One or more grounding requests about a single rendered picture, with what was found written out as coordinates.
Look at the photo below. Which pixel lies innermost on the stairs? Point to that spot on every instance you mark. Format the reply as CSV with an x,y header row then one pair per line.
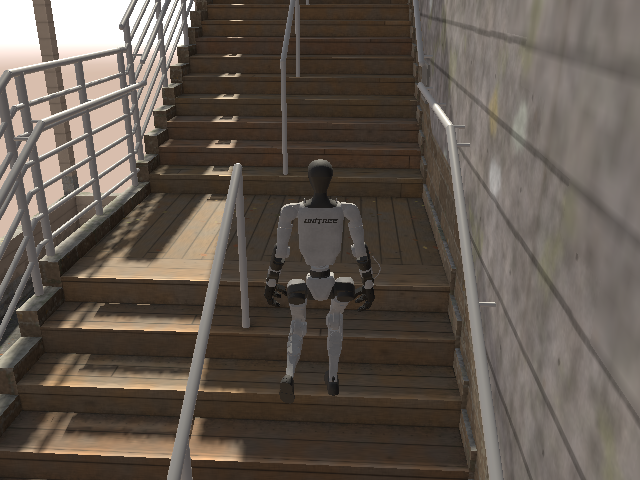
x,y
353,104
104,400

